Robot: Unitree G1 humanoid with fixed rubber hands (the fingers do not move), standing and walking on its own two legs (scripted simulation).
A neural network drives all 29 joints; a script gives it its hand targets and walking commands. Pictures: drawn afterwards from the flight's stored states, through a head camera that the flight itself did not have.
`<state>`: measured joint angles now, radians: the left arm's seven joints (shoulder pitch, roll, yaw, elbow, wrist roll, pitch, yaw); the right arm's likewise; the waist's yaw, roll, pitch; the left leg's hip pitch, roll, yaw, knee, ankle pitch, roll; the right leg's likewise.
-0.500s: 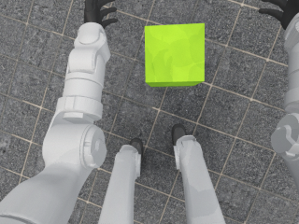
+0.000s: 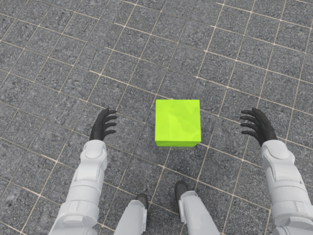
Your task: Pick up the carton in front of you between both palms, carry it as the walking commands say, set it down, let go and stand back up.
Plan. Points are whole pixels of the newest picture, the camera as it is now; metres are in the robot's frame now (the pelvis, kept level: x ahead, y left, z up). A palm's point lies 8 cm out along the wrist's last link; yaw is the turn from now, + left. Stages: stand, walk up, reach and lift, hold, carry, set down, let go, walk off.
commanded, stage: let go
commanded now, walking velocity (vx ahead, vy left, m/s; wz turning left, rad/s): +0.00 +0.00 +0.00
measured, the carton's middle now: (176, 125) +0.49 -0.08 -0.60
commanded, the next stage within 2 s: stand in 0.90 s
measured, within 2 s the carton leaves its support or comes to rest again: neither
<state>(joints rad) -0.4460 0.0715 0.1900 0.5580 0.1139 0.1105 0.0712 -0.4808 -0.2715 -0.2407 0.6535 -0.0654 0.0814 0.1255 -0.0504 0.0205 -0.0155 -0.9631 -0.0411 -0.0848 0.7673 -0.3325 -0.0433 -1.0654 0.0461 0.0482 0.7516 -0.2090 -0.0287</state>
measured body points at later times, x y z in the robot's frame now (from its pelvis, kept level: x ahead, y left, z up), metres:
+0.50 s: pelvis +0.04 +0.04 +0.05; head +0.08 +0.04 +0.50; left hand +0.23 +0.27 -0.03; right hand +0.21 -0.20 -0.03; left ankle +0.00 +0.15 -0.69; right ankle +0.06 -0.09 -0.69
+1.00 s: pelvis +0.06 +0.03 +0.04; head +0.06 +0.03 +0.49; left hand +0.21 +0.28 -0.05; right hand +0.21 -0.23 -0.03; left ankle +0.00 +0.15 -0.69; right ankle +0.06 -0.09 -0.69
